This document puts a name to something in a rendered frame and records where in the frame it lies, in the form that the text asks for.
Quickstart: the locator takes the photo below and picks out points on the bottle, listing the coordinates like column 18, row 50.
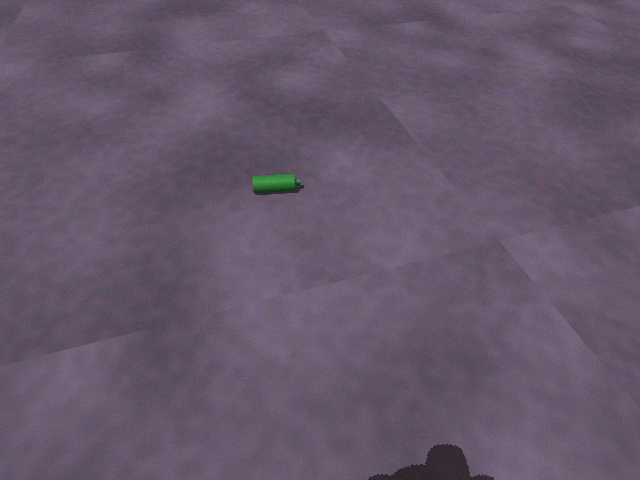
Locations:
column 274, row 182

